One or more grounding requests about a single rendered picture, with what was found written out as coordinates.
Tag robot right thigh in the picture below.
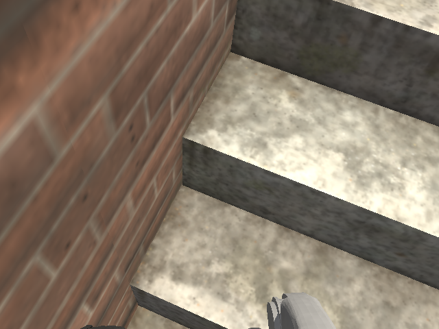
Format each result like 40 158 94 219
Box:
267 292 336 329

